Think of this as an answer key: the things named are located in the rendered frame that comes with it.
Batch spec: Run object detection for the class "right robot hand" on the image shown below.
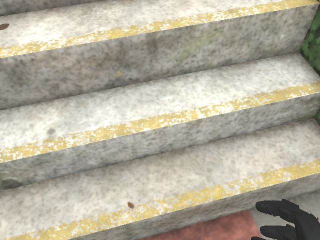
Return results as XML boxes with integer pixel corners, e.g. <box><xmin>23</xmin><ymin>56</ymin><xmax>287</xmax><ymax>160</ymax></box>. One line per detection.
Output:
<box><xmin>251</xmin><ymin>199</ymin><xmax>320</xmax><ymax>240</ymax></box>

